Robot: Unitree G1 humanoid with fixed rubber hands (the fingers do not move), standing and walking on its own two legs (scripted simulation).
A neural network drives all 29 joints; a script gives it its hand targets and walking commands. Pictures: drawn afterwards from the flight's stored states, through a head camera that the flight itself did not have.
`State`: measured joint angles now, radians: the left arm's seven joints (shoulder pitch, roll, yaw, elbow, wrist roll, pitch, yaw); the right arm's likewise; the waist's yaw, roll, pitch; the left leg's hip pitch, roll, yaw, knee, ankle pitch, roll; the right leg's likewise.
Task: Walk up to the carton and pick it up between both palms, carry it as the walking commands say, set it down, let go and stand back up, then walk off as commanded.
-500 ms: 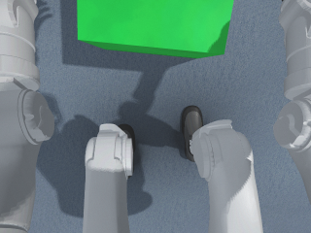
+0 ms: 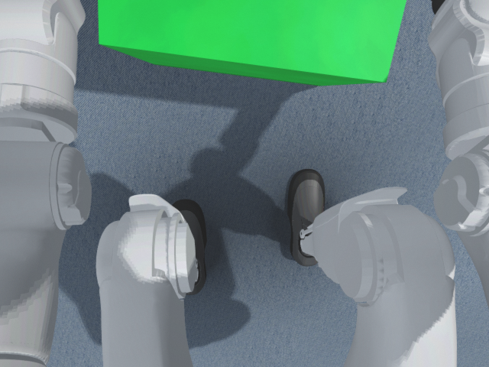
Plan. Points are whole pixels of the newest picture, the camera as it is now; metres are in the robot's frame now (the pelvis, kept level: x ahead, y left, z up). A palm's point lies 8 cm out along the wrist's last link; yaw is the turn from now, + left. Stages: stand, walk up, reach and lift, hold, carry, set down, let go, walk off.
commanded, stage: reach and lift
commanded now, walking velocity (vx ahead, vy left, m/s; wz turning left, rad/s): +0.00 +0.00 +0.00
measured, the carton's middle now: out of the picture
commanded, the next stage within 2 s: none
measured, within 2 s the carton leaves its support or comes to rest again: leaves its support in 1.56 s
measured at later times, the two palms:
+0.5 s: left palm out of the picture +0.58 +0.18 -0.16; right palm out of the picture +0.54 -0.23 -0.16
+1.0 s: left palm out of the picture +0.58 +0.17 -0.16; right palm out of the picture +0.54 -0.21 -0.16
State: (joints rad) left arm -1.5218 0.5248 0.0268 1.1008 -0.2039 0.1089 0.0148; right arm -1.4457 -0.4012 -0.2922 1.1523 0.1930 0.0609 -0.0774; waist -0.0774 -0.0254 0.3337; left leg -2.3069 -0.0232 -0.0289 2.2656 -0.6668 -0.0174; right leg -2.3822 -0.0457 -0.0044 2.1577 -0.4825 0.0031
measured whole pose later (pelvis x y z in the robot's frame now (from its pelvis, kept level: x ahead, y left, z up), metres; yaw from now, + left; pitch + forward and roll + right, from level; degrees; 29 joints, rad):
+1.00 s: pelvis -0.01 +0.00 +0.01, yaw +1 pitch +39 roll -1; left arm -1.64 0.50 -0.09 1.20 -0.26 0.11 0.01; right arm -1.55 -0.39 -0.21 1.20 0.22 0.06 -0.11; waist -0.07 -0.01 0.38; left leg -2.29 -0.02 -0.02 2.22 -0.61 -0.01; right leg -2.35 -0.05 0.01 2.12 -0.46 0.01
